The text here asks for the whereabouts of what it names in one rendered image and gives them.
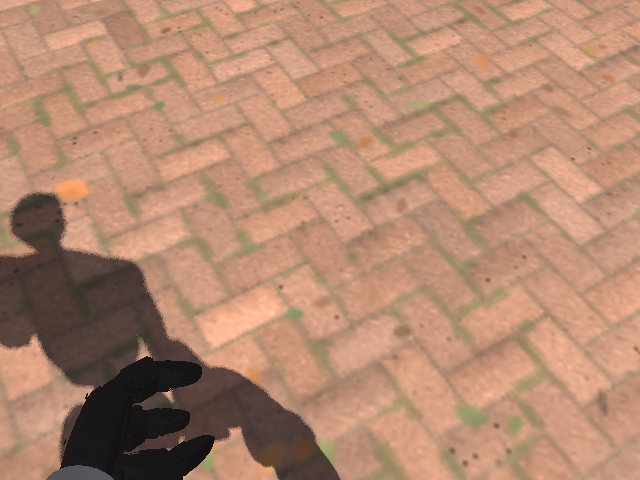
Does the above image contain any robot left hand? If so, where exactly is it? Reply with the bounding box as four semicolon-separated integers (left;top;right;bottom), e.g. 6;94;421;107
60;356;215;480

